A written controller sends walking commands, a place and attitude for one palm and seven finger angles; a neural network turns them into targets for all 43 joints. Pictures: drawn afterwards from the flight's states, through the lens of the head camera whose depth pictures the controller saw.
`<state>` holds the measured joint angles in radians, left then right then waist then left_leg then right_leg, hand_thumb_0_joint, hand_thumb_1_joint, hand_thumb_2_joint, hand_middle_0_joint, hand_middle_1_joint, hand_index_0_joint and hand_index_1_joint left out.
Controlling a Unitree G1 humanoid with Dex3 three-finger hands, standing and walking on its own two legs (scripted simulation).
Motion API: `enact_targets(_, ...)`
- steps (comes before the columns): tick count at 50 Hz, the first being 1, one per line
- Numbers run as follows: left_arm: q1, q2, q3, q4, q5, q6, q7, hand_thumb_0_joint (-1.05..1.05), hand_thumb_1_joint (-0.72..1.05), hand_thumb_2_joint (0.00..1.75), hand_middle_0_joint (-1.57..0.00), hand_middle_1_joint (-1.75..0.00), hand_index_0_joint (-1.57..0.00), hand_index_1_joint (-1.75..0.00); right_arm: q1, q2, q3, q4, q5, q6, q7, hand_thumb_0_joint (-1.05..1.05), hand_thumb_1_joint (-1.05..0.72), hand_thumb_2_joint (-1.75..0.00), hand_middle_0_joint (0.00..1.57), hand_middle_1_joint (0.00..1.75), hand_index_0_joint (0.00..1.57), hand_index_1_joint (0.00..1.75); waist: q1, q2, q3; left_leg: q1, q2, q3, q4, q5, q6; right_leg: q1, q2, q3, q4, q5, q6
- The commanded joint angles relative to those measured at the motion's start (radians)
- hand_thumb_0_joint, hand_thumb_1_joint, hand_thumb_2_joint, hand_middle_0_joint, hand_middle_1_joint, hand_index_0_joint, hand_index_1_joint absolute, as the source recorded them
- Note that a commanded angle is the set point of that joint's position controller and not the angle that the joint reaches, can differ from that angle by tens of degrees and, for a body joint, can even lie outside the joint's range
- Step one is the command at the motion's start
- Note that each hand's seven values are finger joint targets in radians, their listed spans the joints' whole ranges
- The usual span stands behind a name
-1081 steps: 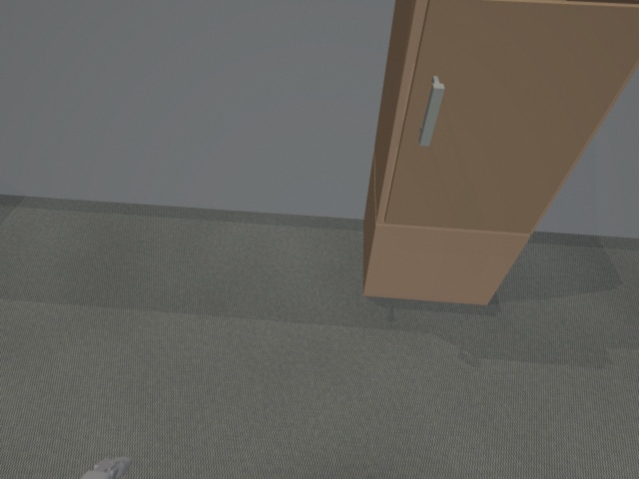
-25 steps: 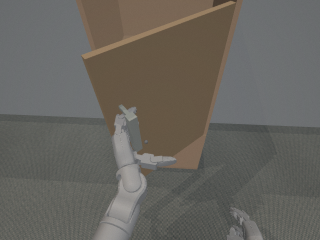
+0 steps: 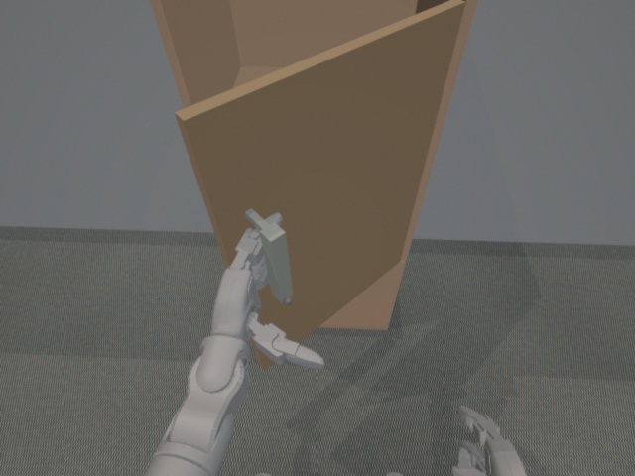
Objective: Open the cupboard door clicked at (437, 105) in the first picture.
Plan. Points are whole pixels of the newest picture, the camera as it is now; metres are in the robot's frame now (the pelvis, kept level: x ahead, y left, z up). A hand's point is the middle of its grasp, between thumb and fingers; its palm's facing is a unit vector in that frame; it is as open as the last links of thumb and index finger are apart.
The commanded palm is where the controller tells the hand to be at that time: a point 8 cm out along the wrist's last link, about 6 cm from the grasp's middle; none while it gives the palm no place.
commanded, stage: slide the hand sideways off the handle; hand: left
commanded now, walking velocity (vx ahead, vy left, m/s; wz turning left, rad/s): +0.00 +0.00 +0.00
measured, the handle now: (268, 256) +0.37 +0.09 +0.07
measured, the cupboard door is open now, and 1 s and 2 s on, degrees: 44 42 42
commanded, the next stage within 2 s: draw the hand back to the body in 0.74 s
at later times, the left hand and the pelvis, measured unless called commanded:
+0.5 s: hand (235, 332) +0.27 +0.11 +0.07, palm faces -0.03 -1.00 -0.04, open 16.0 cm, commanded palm +0.24 +0.18 +0.07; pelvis +0.03 -0.01 +0.00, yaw +1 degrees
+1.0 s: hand (186, 356) +0.23 +0.16 +0.08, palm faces -0.02 -1.00 -0.05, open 16.3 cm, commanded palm +0.21 +0.22 +0.09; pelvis +0.02 +0.00 -0.01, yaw +1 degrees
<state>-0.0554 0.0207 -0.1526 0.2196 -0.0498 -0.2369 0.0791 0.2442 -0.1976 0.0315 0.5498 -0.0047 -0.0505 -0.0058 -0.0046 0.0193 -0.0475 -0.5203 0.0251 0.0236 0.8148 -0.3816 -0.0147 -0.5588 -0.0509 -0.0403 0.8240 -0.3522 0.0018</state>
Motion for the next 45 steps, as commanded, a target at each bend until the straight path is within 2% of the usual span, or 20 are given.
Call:
enact_targets(1,-0.144,0.091,0.089,-0.264,0.002,-0.082,-0.002,0.0,-0.5,0.3,-0.15,-0.3,-0.15,-0.3,-0.106,-0.108,-0.04,-0.178,0.001,-0.042,-0.006,0.0,-0.9,-0.9,0.2,0.3,0.2,0.3,0.035,-0.073,-0.196,0.036,-0.035,-0.007,-0.148,0.034,0.021,0.147,0.041,-0.001,-0.148,0.028,-0.028)
enact_targets(2,-0.158,0.093,0.083,-0.288,0.001,-0.081,-0.008,0.0,-0.5,0.3,-0.15,-0.3,-0.15,-0.3,-0.11,-0.106,-0.039,-0.179,0.002,-0.04,-0.009,0.0,-0.9,-0.9,0.2,0.3,0.2,0.3,0.026,-0.06,-0.196,0.037,-0.037,-0.003,-0.146,0.027,0.022,0.146,0.039,0.004,-0.153,0.023,-0.026)
enact_targets(6,-0.099,0.126,0.133,-0.325,-0.028,-0.079,-0.033,0.0,-0.5,0.3,-0.15,-0.3,-0.15,-0.3,-0.109,-0.104,-0.039,-0.177,0.005,-0.039,-0.02,0.0,-0.9,-0.9,0.2,0.3,0.2,0.3,0.027,-0.068,-0.196,0.039,-0.035,-0.006,-0.144,0.051,0.021,0.168,0.044,0.005,-0.153,0.059,-0.024)
enact_targets(8,-0.015,0.115,0.143,-0.354,-0.051,-0.076,-0.053,0.0,-0.5,0.3,-0.15,-0.3,-0.15,-0.3,-0.11,-0.101,-0.041,-0.184,0.006,-0.043,-0.023,0.0,-0.9,-0.9,0.2,0.3,0.2,0.3,0.04,-0.048,-0.218,0.053,-0.037,0.0,-0.14,0.09,0.019,0.193,0.046,0.001,-0.147,0.114,-0.025)
enact_targets(9,0.013,0.129,0.157,-0.351,-0.057,-0.072,-0.059,0.0,-0.5,0.3,-0.15,-0.3,-0.15,-0.3,-0.107,-0.104,-0.04,-0.184,0.009,-0.043,-0.023,0.0,-0.9,-0.9,0.2,0.3,0.2,0.3,0.042,-0.051,-0.22,0.051,-0.038,-0.001,-0.14,0.105,0.018,0.204,0.048,-0.001,-0.145,0.128,-0.027)
enact_targets(10,0.021,0.116,0.148,-0.374,-0.063,-0.073,-0.065,0.0,-0.5,0.3,-0.15,-0.3,-0.15,-0.3,-0.108,-0.1,-0.041,-0.182,0.009,-0.046,-0.023,0.0,-0.9,-0.9,0.2,0.3,0.2,0.3,0.037,-0.031,-0.223,0.06,-0.037,-0.001,-0.136,0.131,0.017,0.203,0.047,-0.005,-0.134,0.168,-0.026)
enact_targets(14,0.115,0.141,0.17,-0.402,-0.066,-0.073,-0.083,0.0,-0.5,0.3,-0.15,-0.3,-0.15,-0.3,-0.097,-0.107,-0.046,-0.184,0.008,-0.051,-0.024,0.0,-0.9,-0.9,0.2,0.3,0.2,0.3,0.033,-0.068,-0.208,0.045,-0.037,-0.003,-0.122,0.159,0.018,0.203,0.049,-0.005,-0.124,0.213,-0.021)
enact_targets(18,0.2,0.166,0.197,-0.457,-0.074,-0.09,-0.114,0.0,-0.5,0.3,-0.15,-0.3,-0.15,-0.3,-0.087,-0.108,-0.052,-0.193,0.007,-0.058,-0.026,0.0,-0.9,-0.9,0.2,0.3,0.2,0.3,0.035,-0.06,-0.223,0.043,-0.04,0.001,-0.103,0.193,0.019,0.212,0.046,-0.001,-0.107,0.275,-0.019)
enact_targets(20,0.197,0.176,0.2,-0.486,-0.082,-0.098,-0.132,0.0,-0.5,0.3,-0.15,-0.3,-0.15,-0.3,-0.089,-0.11,-0.053,-0.193,0.009,-0.065,-0.028,0.0,-0.9,-0.9,0.2,0.3,0.2,0.3,0.027,-0.049,-0.223,0.04,-0.041,-0.002,-0.093,0.194,0.02,0.207,0.044,0.004,-0.103,0.282,-0.017)
enact_targets(24,0.291,0.185,0.215,-0.512,-0.106,-0.109,-0.172,0.0,-0.5,0.3,-0.15,-0.3,-0.15,-0.3,-0.078,-0.114,-0.054,-0.196,0.012,-0.08,-0.033,0.0,-0.9,-0.9,0.2,0.3,0.2,0.3,0.022,-0.054,-0.22,0.032,-0.042,-0.008,-0.074,0.219,0.02,0.208,0.048,0.001,-0.09,0.318,-0.017)
enact_targets(26,0.311,0.209,0.241,-0.543,-0.124,-0.114,-0.191,0.0,-0.5,0.3,-0.15,-0.3,-0.15,-0.3,-0.079,-0.117,-0.055,-0.2,0.014,-0.086,-0.037,0.0,-0.9,-0.9,0.2,0.3,0.2,0.3,0.023,-0.046,-0.232,0.02,-0.045,-0.007,-0.062,0.207,0.02,0.209,0.044,0.01,-0.088,0.318,-0.011)
enact_targets(28,0.34,0.208,0.241,-0.55,-0.133,-0.119,-0.213,0.0,-0.5,0.3,-0.15,-0.3,-0.15,-0.3,-0.078,-0.117,-0.055,-0.203,0.016,-0.094,-0.039,0.0,-0.9,-0.9,0.2,0.3,0.2,0.3,0.017,-0.055,-0.216,0.01,-0.046,-0.01,-0.056,0.198,0.02,0.195,0.044,0.01,-0.086,0.307,-0.009)
enact_targets(29,0.366,0.229,0.262,-0.54,-0.141,-0.12,-0.223,0.0,-0.5,0.3,-0.15,-0.3,-0.15,-0.3,-0.074,-0.123,-0.056,-0.202,0.018,-0.096,-0.041,0.0,-0.9,-0.9,0.2,0.3,0.2,0.3,0.015,-0.067,-0.202,-0.006,-0.045,-0.011,-0.047,0.188,0.021,0.192,0.044,0.019,-0.093,0.292,-0.008)
enact_targets(31,0.336,0.233,0.254,-0.563,-0.15,-0.13,-0.248,0.0,-0.5,0.3,-0.15,-0.3,-0.15,-0.3,-0.073,-0.126,-0.055,-0.201,0.018,-0.106,-0.044,0.0,-0.9,-0.9,0.2,0.3,0.2,0.3,0.003,-0.043,-0.195,-0.014,-0.047,-0.015,-0.037,0.168,0.021,0.166,0.04,0.025,-0.091,0.264,-0.006)
enact_targets(35,0.414,0.236,0.259,-0.592,-0.179,-0.141,-0.3,0.0,-0.5,0.3,-0.15,-0.3,-0.15,-0.3,-0.068,-0.133,-0.058,-0.211,0.022,-0.128,-0.05,0.0,-0.9,-0.9,0.2,0.3,0.2,0.3,0.007,-0.011,-0.22,-0.013,-0.048,-0.02,-0.019,0.192,0.02,0.162,0.042,0.016,-0.069,0.281,-0.009)
enact_targets(36,0.385,0.228,0.24,-0.603,-0.186,-0.14,-0.308,0.0,-0.5,0.3,-0.15,-0.3,-0.15,-0.3,-0.068,-0.135,-0.054,-0.211,0.022,-0.135,-0.05,0.0,-0.9,-0.9,0.2,0.3,0.2,0.3,-0.004,-0.024,-0.208,-0.019,-0.048,-0.027,-0.016,0.178,0.02,0.145,0.043,0.012,-0.068,0.26,-0.008)
enact_targets(39,0.368,0.249,0.262,-0.585,-0.197,-0.132,-0.314,0.0,-0.5,0.3,-0.15,-0.3,-0.15,-0.3,-0.068,-0.142,-0.056,-0.206,0.023,-0.148,-0.058,0.0,-0.9,-0.9,0.2,0.3,0.2,0.3,-0.01,-0.056,-0.18,-0.045,-0.046,-0.034,0.001,0.146,0.021,0.113,0.044,0.021,-0.076,0.192,-0.008)
enact_targets(42,0.34,0.235,0.25,-0.585,-0.189,-0.122,-0.304,0.0,-0.5,0.3,-0.15,-0.3,-0.15,-0.3,-0.068,-0.142,-0.055,-0.211,0.024,-0.16,-0.059,0.0,-0.9,-0.9,0.2,0.3,0.2,0.3,-0.005,-0.018,-0.18,-0.05,-0.047,-0.037,-0.001,0.103,0.017,0.079,0.042,0.014,-0.069,0.113,-0.011)
enact_targets(44,0.379,0.296,0.318,-0.609,-0.192,-0.112,-0.286,0.0,-0.5,0.3,-0.15,-0.3,-0.15,-0.3,-0.069,-0.143,-0.056,-0.216,0.025,-0.161,-0.061,0.0,-0.9,-0.9,0.2,0.3,0.2,0.3,0.02,-0.03,-0.208,-0.046,-0.044,-0.039,-0.012,0.108,0.018,0.118,0.043,0.018,-0.075,0.1,-0.015)
enact_targets(45,0.377,0.305,0.33,-0.64,-0.192,-0.108,-0.281,0.0,-0.5,0.3,-0.15,-0.3,-0.15,-0.3,-0.073,-0.14,-0.054,-0.224,0.027,-0.161,-0.061,0.0,-0.9,-0.9,0.2,0.3,0.2,0.3,0.026,-0.017,-0.239,-0.032,-0.045,-0.038,-0.02,0.114,0.018,0.14,0.04,0.019,-0.074,0.108,-0.016)
